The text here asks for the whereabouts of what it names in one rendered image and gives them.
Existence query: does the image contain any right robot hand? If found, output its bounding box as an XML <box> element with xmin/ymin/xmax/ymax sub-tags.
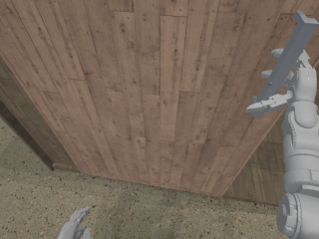
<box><xmin>245</xmin><ymin>48</ymin><xmax>317</xmax><ymax>114</ymax></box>

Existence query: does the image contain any robot right forearm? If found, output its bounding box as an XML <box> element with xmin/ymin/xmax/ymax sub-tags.
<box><xmin>281</xmin><ymin>101</ymin><xmax>319</xmax><ymax>198</ymax></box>

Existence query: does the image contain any right robot upper arm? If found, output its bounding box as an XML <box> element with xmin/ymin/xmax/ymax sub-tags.
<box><xmin>276</xmin><ymin>192</ymin><xmax>319</xmax><ymax>239</ymax></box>

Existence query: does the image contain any handle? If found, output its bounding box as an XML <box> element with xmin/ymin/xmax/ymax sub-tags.
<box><xmin>251</xmin><ymin>11</ymin><xmax>319</xmax><ymax>119</ymax></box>

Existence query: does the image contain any wardrobe door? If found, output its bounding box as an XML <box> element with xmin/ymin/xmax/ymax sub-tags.
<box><xmin>0</xmin><ymin>56</ymin><xmax>77</xmax><ymax>166</ymax></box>
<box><xmin>0</xmin><ymin>0</ymin><xmax>319</xmax><ymax>197</ymax></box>

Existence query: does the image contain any left robot hand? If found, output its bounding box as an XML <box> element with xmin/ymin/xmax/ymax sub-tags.
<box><xmin>57</xmin><ymin>206</ymin><xmax>94</xmax><ymax>239</ymax></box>

